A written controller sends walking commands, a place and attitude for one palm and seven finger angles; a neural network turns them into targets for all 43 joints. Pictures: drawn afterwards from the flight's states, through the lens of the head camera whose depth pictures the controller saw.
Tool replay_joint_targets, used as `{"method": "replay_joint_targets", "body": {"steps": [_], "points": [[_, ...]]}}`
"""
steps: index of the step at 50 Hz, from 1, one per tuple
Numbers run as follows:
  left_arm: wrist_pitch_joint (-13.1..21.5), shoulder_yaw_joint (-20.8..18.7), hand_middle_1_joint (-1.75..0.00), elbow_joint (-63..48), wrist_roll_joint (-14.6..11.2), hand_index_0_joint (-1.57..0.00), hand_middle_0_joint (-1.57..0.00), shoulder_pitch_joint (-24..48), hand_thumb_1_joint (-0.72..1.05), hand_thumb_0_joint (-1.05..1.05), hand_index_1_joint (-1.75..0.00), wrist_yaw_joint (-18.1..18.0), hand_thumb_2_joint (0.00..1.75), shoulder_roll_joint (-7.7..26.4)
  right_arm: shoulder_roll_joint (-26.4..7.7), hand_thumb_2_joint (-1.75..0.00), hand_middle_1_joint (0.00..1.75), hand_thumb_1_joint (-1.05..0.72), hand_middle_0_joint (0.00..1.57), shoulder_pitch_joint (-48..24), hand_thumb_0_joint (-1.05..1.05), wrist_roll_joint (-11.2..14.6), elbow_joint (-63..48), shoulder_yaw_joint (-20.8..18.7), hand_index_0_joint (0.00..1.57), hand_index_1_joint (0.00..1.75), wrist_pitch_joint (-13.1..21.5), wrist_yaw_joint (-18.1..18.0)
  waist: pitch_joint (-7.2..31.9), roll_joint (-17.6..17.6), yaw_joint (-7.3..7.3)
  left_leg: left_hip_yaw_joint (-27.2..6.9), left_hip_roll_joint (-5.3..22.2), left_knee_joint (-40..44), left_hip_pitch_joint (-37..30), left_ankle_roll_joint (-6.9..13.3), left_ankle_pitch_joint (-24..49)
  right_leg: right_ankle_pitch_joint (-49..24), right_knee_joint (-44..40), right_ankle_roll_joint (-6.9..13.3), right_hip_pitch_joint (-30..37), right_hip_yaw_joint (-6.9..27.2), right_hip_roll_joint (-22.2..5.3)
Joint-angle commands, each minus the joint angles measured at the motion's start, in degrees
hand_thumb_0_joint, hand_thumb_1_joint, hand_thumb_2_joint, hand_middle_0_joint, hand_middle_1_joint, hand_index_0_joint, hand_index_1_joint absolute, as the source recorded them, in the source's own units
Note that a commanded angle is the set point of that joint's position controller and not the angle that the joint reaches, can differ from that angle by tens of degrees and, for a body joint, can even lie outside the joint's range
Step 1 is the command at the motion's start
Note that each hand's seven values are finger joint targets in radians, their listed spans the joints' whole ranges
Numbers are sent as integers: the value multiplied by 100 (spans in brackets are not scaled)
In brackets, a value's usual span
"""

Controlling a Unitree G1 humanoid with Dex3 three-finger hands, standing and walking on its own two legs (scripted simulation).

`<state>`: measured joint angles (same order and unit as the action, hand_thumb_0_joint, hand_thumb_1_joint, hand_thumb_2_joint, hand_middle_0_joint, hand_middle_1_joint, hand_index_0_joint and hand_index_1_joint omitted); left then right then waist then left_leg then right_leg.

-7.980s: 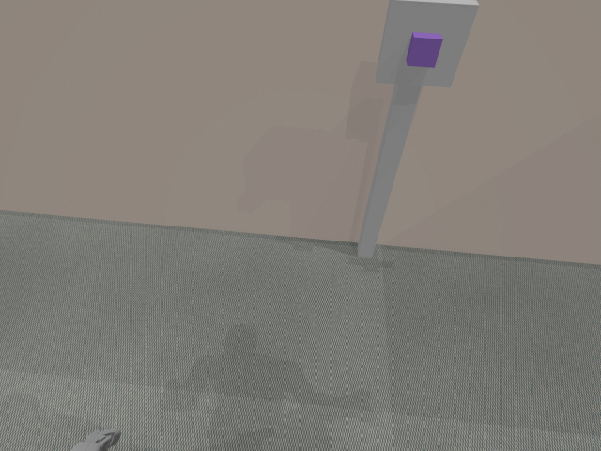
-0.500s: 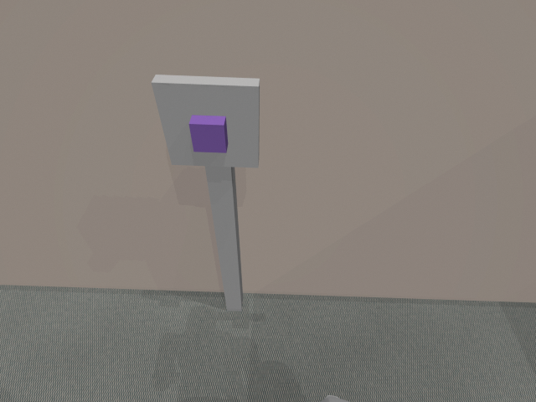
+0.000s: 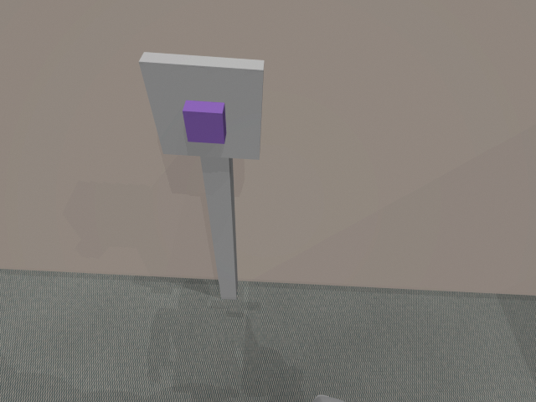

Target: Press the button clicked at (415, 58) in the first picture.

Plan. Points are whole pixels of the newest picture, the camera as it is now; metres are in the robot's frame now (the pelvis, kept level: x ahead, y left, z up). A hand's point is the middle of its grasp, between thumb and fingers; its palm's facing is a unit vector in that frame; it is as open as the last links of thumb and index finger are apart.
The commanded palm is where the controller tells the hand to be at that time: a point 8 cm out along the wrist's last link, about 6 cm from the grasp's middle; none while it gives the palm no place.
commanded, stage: come to a stop and stand still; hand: left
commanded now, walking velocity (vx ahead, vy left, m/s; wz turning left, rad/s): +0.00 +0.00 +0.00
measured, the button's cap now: (206, 121) +0.52 +0.14 +0.12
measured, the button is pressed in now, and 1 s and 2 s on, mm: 0 0 0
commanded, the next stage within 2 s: look again from close up in 0.74 s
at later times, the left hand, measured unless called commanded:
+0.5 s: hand out of the picture -0.04 +0.14 -0.16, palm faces +0.00 -0.99 -0.16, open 7.4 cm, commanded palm none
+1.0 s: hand out of the picture -0.04 +0.14 -0.17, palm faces -0.01 -0.98 -0.18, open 7.3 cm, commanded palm none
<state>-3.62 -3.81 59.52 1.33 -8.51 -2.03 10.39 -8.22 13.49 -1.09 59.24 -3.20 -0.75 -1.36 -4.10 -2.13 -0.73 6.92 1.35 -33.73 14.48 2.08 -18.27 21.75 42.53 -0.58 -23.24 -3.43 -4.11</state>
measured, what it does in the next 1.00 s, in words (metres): steps on the spot: right foot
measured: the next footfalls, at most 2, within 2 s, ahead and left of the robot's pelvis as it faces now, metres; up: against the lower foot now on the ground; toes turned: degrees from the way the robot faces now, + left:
right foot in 0.22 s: +0.00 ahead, -0.12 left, +0.00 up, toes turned -4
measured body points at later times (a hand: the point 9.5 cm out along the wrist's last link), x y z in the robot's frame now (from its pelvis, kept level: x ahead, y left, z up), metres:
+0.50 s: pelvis -0.03 -0.02 +0.01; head -0.03 -0.02 +0.46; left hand -0.04 +0.19 -0.15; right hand -0.03 -0.24 -0.15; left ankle +0.00 +0.09 -0.73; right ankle -0.04 -0.12 -0.73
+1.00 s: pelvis -0.03 -0.01 +0.00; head -0.03 -0.02 +0.45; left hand -0.04 +0.19 -0.16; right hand -0.07 -0.21 -0.16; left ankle +0.00 +0.09 -0.73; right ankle -0.04 -0.12 -0.73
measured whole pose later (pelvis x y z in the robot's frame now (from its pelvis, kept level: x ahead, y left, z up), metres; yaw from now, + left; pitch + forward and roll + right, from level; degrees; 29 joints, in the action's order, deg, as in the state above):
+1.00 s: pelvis -0.03 -0.01 +0.00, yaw +0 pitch -1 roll -1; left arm 1.2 0.6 63.6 1.2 -18.7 -2.4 5.9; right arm -6.5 20.6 -1.1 62.6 -0.3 0.7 -0.3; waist -0.8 2.2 -2.4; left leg 5.3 2.6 -32.9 17.7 1.0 -14.8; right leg 17.1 31.0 1.1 -13.6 -4.6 -0.2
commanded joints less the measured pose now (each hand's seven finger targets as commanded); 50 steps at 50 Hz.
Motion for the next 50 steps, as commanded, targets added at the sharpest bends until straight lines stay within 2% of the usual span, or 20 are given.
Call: {"method": "replay_joint_targets", "body": {"steps": [1,5,7,9,10,11,12,13,14,19,24,37,41,42,43,44,45,46,48,50], "points": [[103,-17,-30,-200,-5,-20,-20,-444,90,0,-30,37,90,245,-738,-90,30,-90,20,-82,0,-34,-279,-46,20,30,94,-117,198,848,218,-1324,1423,1815,-45,695,1740,349,1425,4,-180,426,129],[174,130,-30,-143,-21,-20,-20,-490,90,0,-30,26,90,162,-794,-90,30,-90,20,125,0,-8,-119,-55,20,30,127,-109,491,884,32,-1146,1389,1642,-975,762,2623,407,187,-132,77,189,21],[215,194,-30,-89,-40,-20,-20,-549,90,0,-30,13,90,153,-823,-90,30,-90,20,205,0,10,-28,-50,20,30,124,-89,446,846,4,-1121,1353,1544,-1036,712,2868,245,-682,-131,424,108,32],[286,221,-30,106,-43,-20,-20,-945,90,0,-30,-13,90,218,-817,-90,30,-90,20,164,0,63,37,-29,20,30,134,-72,611,768,134,-955,1113,1223,-969,430,2736,-849,-1939,-112,1089,94,5],[354,230,-30,175,-34,-20,-20,-1051,90,0,-30,-40,90,353,-677,-90,30,-90,20,211,0,105,48,-12,20,30,151,-52,623,402,91,-834,854,1009,-755,164,2313,-1596,-2385,-18,1386,454,-201],[405,237,-30,199,-38,-20,-20,-974,90,0,-30,-63,90,516,-553,-90,30,-90,20,220,0,140,52,19,20,30,152,-23,535,174,-21,-674,649,1022,-571,-47,1766,-2251,-2318,147,1421,793,-572],[417,265,-30,190,-51,-20,-20,-896,90,0,-30,-59,90,565,-485,-90,30,-90,20,211,0,130,60,48,20,30,139,5,483,241,-70,-636,507,1192,-657,-136,1311,-2204,-2224,239,1205,822,-719],[448,252,-30,237,-54,-20,-20,-820,90,0,-30,-41,90,560,-487,-90,30,-90,20,195,0,87,117,73,20,30,97,2,386,-373,-86,-572,460,1186,-747,-187,1191,-2058,-2235,283,994,865,-590],[453,288,-30,259,-62,-20,-20,-840,90,0,-30,-36,90,475,-526,-90,30,-90,20,179,0,75,162,66,20,30,81,-1,226,-594,-69,-524,468,1188,-870,-178,990,-1727,-2373,283,735,873,-578],[435,335,-30,350,-71,-20,-20,-994,90,0,-30,-37,90,350,-514,-90,30,-90,20,274,0,71,387,135,20,30,99,13,-89,-92,-21,-595,522,1515,-799,-129,683,-603,-2628,190,574,789,-360],[428,336,-30,410,-84,-20,-20,-1150,90,0,-30,-41,90,284,-421,-90,30,-90,20,478,0,57,527,187,20,30,90,0,-209,191,8,-597,491,1584,-597,-143,473,-303,-2725,207,587,805,-319],[435,318,-30,487,-99,-20,-20,-1361,90,0,-30,-64,90,52,-155,-90,30,-90,20,1089,0,39,756,191,20,30,95,-41,-258,89,29,-608,478,1497,-301,-152,339,-91,-2685,234,608,719,-256],[455,325,-30,510,-104,-20,-20,-1432,90,0,-30,-72,90,-11,-115,-90,30,-90,20,1144,0,48,780,196,20,30,127,-54,-142,151,44,-629,505,1468,-342,-137,527,-395,-2605,249,708,702,-246],[608,387,-30,539,36,-20,-20,-1646,90,0,-30,-231,90,221,-379,-90,30,-90,20,319,0,26,303,251,20,30,243,35,-459,191,292,-461,530,182,362,-317,791,-2454,-2407,222,691,933,-521],[649,327,-30,243,-27,-20,-20,-1327,90,0,-30,-175,90,481,-108,-90,30,-90,20,792,0,25,174,230,20,30,146,67,39,219,-150,-517,330,148,63,-253,-60,-423,-2699,472,519,1127,-780],[644,316,-30,104,-32,-20,-20,-1101,90,0,-30,-138,90,458,-153,-90,30,-90,20,1041,0,-1,231,224,20,30,112,94,143,115,-244,-469,267,61,-37,-220,-44,705,-2692,578,214,1063,-633],[653,312,-30,27,-38,-20,-20,-1040,90,0,-30,-132,90,365,-141,-90,30,-90,20,1209,0,-17,233,216,20,30,131,103,203,191,-302,-504,261,173,-107,-183,185,593,-2491,607,122,970,-518],[660,303,-30,-9,-33,-20,-20,-987,90,0,-30,-113,90,350,-162,-90,30,-90,20,1316,0,-38,192,226,20,30,170,105,345,525,-284,-572,280,354,-187,-159,355,301,-2202,576,203,746,-430],[604,328,-30,19,-58,-20,-20,-1117,90,0,-30,-84,90,192,-240,-90,30,-90,20,1166,0,-32,118,237,20,30,207,63,103,702,-125,-849,467,838,217,-42,154,193,-1873,454,357,571,-107],[572,359,-30,77,-53,-20,-20,-1279,90,0,-30,-63,90,108,-330,-90,30,-90,20,992,0,-9,24,246,20,30,226,39,-81,421,5,-998,535,1131,517,42,-22,-99,-1767,392,607,499,0]]}}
